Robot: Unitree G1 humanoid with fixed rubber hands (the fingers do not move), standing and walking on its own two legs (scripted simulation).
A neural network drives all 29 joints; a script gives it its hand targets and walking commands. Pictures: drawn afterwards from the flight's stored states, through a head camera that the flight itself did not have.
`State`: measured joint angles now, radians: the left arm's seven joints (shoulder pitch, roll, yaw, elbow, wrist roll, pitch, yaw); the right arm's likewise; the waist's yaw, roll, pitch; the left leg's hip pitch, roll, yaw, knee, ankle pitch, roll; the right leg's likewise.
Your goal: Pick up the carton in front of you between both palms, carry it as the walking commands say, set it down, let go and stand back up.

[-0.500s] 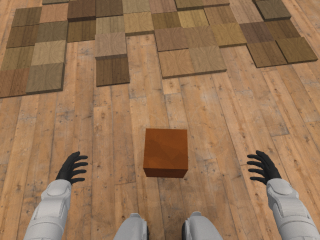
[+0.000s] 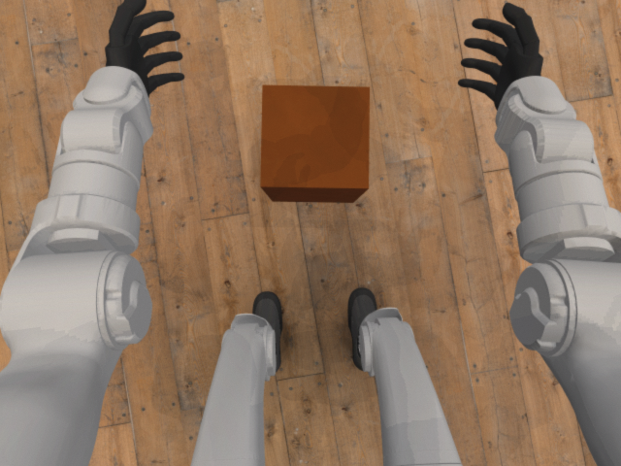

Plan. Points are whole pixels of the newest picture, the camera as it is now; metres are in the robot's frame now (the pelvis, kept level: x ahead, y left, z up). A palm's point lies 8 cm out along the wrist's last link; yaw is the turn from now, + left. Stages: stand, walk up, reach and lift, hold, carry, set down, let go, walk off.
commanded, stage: reach and lift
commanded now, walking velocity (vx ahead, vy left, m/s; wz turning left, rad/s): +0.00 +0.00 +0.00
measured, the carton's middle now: (314, 152) +0.56 -0.01 -0.53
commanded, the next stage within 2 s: none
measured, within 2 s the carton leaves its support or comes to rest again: leaves its support in 1.94 s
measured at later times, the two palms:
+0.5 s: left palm (196, 107) +0.57 +0.17 -0.25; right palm (439, 112) +0.55 -0.20 -0.25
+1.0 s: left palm (226, 145) +0.56 +0.17 -0.44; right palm (408, 149) +0.54 -0.20 -0.45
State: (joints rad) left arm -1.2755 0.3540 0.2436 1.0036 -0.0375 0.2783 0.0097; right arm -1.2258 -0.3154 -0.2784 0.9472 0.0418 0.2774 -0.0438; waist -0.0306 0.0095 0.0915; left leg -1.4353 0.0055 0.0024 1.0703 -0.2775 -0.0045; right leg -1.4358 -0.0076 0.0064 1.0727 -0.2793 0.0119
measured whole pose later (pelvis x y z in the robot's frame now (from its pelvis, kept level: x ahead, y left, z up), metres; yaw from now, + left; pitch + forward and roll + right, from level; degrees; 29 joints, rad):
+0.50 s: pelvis +0.05 +0.00 -0.08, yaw -1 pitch +56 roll -1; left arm -1.24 0.24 0.38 1.01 0.10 0.07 0.04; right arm -1.19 -0.19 -0.43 0.96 -0.09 0.06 -0.05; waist -0.03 0.00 -0.09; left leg -1.93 -0.01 -0.04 1.43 -0.44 -0.03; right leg -1.93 0.01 0.02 1.43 -0.43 0.03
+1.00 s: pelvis -0.02 +0.00 -0.27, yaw +0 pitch +39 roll +0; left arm -1.64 0.42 0.12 1.18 -0.16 0.13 0.08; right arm -1.59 -0.39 -0.18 1.15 0.17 0.12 -0.10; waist -0.03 0.00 0.41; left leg -2.26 -0.05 -0.04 2.13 -0.55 -0.04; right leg -2.25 0.04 0.04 2.13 -0.55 0.05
